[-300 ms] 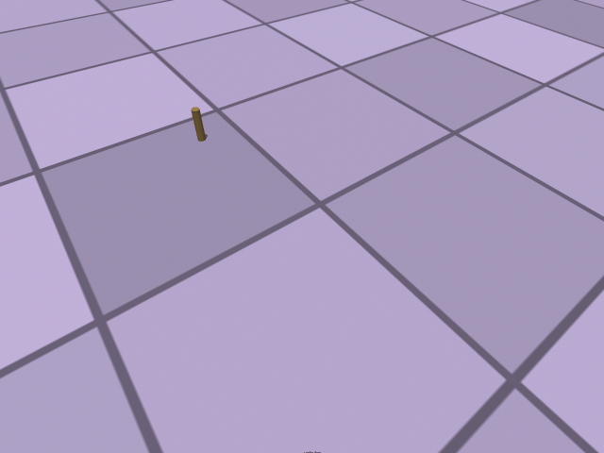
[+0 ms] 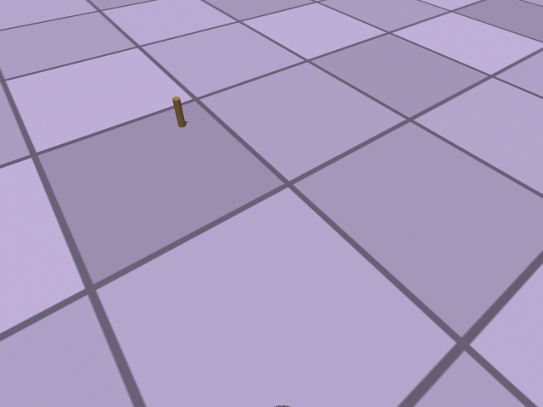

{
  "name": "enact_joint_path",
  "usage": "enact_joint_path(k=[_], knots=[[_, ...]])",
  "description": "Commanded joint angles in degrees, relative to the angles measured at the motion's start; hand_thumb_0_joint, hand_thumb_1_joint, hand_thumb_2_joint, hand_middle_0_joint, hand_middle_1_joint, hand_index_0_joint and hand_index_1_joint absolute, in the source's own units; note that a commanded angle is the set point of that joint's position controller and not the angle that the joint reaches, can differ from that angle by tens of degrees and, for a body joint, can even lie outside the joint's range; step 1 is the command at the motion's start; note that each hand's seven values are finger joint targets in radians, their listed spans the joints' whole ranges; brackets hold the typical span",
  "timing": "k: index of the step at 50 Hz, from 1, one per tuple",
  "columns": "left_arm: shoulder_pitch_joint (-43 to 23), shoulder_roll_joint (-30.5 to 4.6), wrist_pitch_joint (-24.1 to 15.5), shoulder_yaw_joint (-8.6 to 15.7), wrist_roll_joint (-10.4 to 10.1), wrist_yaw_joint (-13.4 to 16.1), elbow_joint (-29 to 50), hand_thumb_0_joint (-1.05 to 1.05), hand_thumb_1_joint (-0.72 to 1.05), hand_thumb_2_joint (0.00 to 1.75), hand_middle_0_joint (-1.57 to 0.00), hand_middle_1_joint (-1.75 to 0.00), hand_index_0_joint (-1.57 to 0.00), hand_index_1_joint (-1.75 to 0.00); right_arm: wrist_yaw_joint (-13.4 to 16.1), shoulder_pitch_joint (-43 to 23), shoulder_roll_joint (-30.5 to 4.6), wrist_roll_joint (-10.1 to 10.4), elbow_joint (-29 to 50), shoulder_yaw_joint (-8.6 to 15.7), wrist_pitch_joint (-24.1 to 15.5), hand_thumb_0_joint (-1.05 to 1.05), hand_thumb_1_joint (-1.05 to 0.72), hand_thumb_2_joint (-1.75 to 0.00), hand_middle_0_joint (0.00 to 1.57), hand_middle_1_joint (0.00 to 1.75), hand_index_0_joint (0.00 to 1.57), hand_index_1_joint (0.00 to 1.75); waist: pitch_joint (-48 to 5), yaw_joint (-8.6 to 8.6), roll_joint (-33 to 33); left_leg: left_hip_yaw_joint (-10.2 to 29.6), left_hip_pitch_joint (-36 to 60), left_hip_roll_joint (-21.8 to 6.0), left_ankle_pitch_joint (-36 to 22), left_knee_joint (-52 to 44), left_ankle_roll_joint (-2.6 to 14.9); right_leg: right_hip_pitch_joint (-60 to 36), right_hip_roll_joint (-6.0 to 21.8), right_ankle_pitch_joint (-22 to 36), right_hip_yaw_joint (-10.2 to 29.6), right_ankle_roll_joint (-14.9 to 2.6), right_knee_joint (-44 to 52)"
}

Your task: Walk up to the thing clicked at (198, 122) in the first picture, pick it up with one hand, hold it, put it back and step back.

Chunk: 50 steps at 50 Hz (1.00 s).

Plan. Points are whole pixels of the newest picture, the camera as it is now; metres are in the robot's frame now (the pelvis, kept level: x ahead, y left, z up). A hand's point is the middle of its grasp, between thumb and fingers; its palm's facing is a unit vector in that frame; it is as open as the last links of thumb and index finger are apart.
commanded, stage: stand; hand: left
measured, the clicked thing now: (179, 112) +1.84 +0.57 -0.69
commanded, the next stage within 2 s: walk up in 0.82 s
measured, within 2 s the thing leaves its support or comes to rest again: neither
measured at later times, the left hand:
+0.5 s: hand out of the picture +0.08 +0.25 -0.16, palm faces -0.03 -0.94 -0.33, open 7.4 cm
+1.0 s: hand out of the picture +0.08 +0.30 -0.15, palm faces +0.08 -0.93 -0.35, open 7.4 cm
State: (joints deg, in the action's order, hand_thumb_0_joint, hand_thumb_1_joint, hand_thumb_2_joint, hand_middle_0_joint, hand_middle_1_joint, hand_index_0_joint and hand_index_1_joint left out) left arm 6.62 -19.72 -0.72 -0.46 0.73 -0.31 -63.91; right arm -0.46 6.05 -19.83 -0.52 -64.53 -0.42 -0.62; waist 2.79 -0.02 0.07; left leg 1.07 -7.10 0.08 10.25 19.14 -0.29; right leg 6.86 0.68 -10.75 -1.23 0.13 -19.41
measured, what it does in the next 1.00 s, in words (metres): lifts its left foot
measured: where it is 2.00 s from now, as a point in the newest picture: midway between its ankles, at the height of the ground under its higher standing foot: (237, 319)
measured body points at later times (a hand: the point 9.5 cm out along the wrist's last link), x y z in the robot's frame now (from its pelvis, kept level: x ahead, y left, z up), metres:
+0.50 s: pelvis +0.01 +0.00 +0.00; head +0.02 +0.00 +0.45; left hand +0.08 +0.30 -0.13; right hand +0.08 -0.30 -0.13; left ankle +0.00 +0.12 -0.75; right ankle +0.00 -0.12 -0.75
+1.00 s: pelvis +0.04 +0.02 -0.01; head +0.04 +0.02 +0.44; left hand +0.08 +0.34 -0.12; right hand +0.14 -0.30 -0.12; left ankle +0.05 +0.14 -0.71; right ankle +0.00 -0.12 -0.75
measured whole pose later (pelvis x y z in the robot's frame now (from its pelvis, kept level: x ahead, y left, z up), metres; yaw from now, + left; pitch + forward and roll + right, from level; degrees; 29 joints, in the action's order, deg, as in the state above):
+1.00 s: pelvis +0.04 +0.02 -0.01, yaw +4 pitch -1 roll -1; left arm 12.3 -22.4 -4.2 3.9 2.4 -3.1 -57.8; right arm -5.0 10.6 -23.9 -2.2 -60.1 4.1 -0.3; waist 0.3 -1.9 -0.9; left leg 0.1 -23.4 -2.3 22.1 47.6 1.2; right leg 4.3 2.0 -16.2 -5.1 -1.6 -20.5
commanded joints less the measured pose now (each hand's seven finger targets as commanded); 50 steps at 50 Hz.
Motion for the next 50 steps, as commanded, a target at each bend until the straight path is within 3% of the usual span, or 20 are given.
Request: enact_joint_path(k=[1, 9, 26, 36, 40, 41, 42, 43, 44, 45, 46, 47, 48, 49, 50], knots=[[-2.13, -12.22, -1.32, 2.2, -0.23, 0.89, 3.12, 0.0, 0.9, 0.9, -0.2, -0.3, -0.2, -0.3, 0.96, -1.92, -11.98, 0.18, 3.23, 2.28, -1.29, 0.0, -0.9, -0.9, 0.2, 0.3, 0.2, 0.3, -5.06, -0.07, 0.18, 4.97, 1.3, -7.09, -9.38, -2.6, 1.59, -1.42, 6.92, 8.54, 5.39, -1.7, 2.71], [-2.48, -12.32, -1.3, 2.3, -0.26, 0.92, 3.13, 0.0, 0.9, 0.9, -0.2, -0.3, -0.2, -0.3, 0.96, -1.93, -11.81, 0.05, 3.28, 2.24, -1.2, 0.0, -0.9, -0.9, 0.2, 0.3, 0.2, 0.3, -3.58, -0.03, 0.17, 5.1, -0.15, -6.91, -7.12, -3.23, 1.34, -1.16, 6.78, 5.94, 5.33, -1.58, 3.56], [-2.15, -12.27, -1.26, 2.38, -0.27, 0.85, 2.94, 0.0, 0.9, 0.9, -0.2, -0.3, -0.2, -0.3, 1.03, -1.48, -11.78, 0.1, 3.14, 2.14, -1.18, 0.0, -0.9, -0.9, 0.2, 0.3, 0.2, 0.3, -3.83, -0.06, -0.07, 5.14, 0.11, -6.83, -7.21, -3.57, 1.26, -1.48, 6.96, 6.07, 5.39, -1.55, 3.72], [-1.71, -12.0, -1.31, 2.26, -0.21, 0.97, 2.94, 0.0, 0.9, 0.9, -0.2, -0.3, -0.2, -0.3, 1.14, -1.93, -12.35, 0.18, 3.23, 2.4, -1.32, 0.0, -0.9, -0.9, 0.2, 0.3, 0.2, 0.3, -5.57, -0.24, -0.15, 4.89, 2.6, -7.29, -12.77, -2.48, 1.61, -2.68, 7.21, 11.96, 5.12, -1.55, 2.91], [-1.91, -12.12, -1.14, 2.32, -0.29, 0.96, 3.06, 0.0, 0.9, 0.9, -0.2, -0.3, -0.2, -0.3, 1.24, -1.81, -12.22, 0.05, 3.21, 2.39, -1.27, 0.0, -0.9, -0.9, 0.2, 0.3, 0.2, 0.3, -5.44, -0.23, -0.3, 4.73, 2.25, -7.25, -12.45, -2.69, 1.33, -2.78, 7.19, 11.33, 5.04, -1.62, 2.81], [2.55, -20.23, -2.62, 7.08, 0.35, -0.89, 5.65, 0.0, 0.9, 0.9, -0.2, -0.3, -0.2, -0.3, -0.86, 0.53, -17.93, -0.78, 6.81, 6.75, -2.17, 0.0, -0.9, -0.9, 0.2, 0.3, 0.2, 0.3, -10.99, -1.8, -0.37, 7.37, -3.46, -5.16, 21.39, 3.33, 6.16, -7.6, 4.61, -19.02, 2.88, -3.42, -3.6], [4.49, -19.72, -2.92, 7.36, 1.06, -1.49, 5.12, 0.0, 0.9, 0.9, -0.2, -0.3, -0.2, -0.3, -1.86, -2.14, -17.87, -1.32, 7.65, 6.87, -2.1, 0.0, -0.9, -0.9, 0.2, 0.3, 0.2, 0.3, -6.53, -3.66, -0.98, 7.9, -14.9, -5.2, 28.97, 5.6, 6.58, -8.01, 7.7, -28.11, 7.47, -5.42, -3.38], [7.13, -20.18, -3.37, 8.18, 1.21, -1.73, 5.15, 0.0, 0.9, 0.9, -0.2, -0.3, -0.2, -0.3, -2.47, -7.12, -15.93, -1.44, 10.19, 6.54, -2.01, 0.0, -0.9, -0.9, 0.2, 0.3, 0.2, 0.3, -1.07, -6.13, 1.92, 4.43, -27.29, -2.96, 25.74, 12.17, 4.81, -10.95, 11.62, -35.12, 14.04, -7.74, 1.68], [10.18, -22.0, -3.75, 9.01, 1.54, -1.62, 5.66, 0.0, 0.9, 0.9, -0.2, -0.3, -0.2, -0.3, -2.88, -10.86, -13.15, -1.82, 12.95, 5.9, -2.07, 0.0, -0.9, -0.9, 0.2, 0.3, 0.2, 0.3, 2.09, -8.87, 11.07, -1.78, -37.98, -0.46, 19.06, 26.09, 3.74, -14.6, 21.27, -40.13, 24.53, -12.35, 12.01], [8.26, -22.85, -4.36, 9.16, 1.77, -1.49, 7.48, 0.0, 0.9, 0.9, -0.2, -0.3, -0.2, -0.3, -2.99, -11.69, -13.07, -2.35, 13.61, 6.07, -2.33, 0.0, -0.9, -0.9, 0.2, 0.3, 0.2, 0.3, 3.93, -8.78, 8.87, 1.1, -41.49, -4.79, 15.84, 31.23, 2.13, -12.92, 27.97, -35.79, 30.07, -16.14, 15.52], [5.25, -21.56, -4.62, 8.87, 1.28, -1.52, 9.07, 0.0, 0.9, 0.9, -0.2, -0.3, -0.2, -0.3, -3.29, -9.74, -14.99, -2.09, 13.15, 6.79, -2.55, 0.0, -0.9, -0.9, 0.2, 0.3, 0.2, 0.3, 4.42, -6.57, 3.13, 4.14, -39.27, -6.33, 13.63, 33.21, 1.57, -10.12, 26.76, -32.34, 27.79, -15.83, 14.96], [2.92, -20.79, -4.87, 8.63, 1.15, -1.46, 9.99, 0.0, 0.9, 0.9, -0.2, -0.3, -0.2, -0.3, -3.83, -6.24, -15.84, -1.62, 12.6, 7.3, -2.62, 0.0, -0.9, -0.9, 0.2, 0.3, 0.2, 0.3, 3.36, -4.0, 2.28, 4.73, -36.3, -7.5, 11.66, 33.19, 1.09, -9.0, 22.97, -31.01, 22.38, -14.14, 14.36], [1.92, -20.75, -4.98, 8.65, 1.27, -1.6, 10.63, 0.0, 0.9, 0.9, -0.2, -0.3, -0.2, -0.3, -4.55, -3.44, -16.27, -1.19, 12.38, 7.69, -2.58, 0.0, -0.9, -0.9, 0.2, 0.3, 0.2, 0.3, 1.68, -2.47, 4.08, 3.54, -33.01, -7.58, 11.78, 30.88, 0.66, -8.59, 20.03, -30.92, 17.32, -12.69, 14.11], [-0.62, -21.97, -5.0, 8.83, 1.71, -1.72, 11.81, 0.0, 0.9, 0.9, -0.2, -0.3, -0.2, -0.3, -5.15, -1.7, -16.25, -1.0, 12.45, 7.9, -2.36, 0.0, -0.9, -0.9, 0.2, 0.3, 0.2, 0.3, 1.27, -1.06, 7.63, 2.85, -28.91, -8.66, 12.24, 27.77, 0.58, -5.72, 19.97, -28.45, 13.78, -12.2, 13.85], [-1.68, -22.03, -5.07, 8.77, 1.74, -2.0, 12.62, 0.0, 0.9, 0.9, -0.2, -0.3, -0.2, -0.3, -5.73, -1.51, -16.0, -1.06, 12.43, 8.04, -2.35, 0.0, -0.9, -0.9, 0.2, 0.3, 0.2, 0.3, 1.57, -0.61, 9.02, 1.31, -24.32, -8.45, 11.24, 24.76, 0.33, -1.66, 18.16, -25.77, 9.58, -11.43, 13.55]])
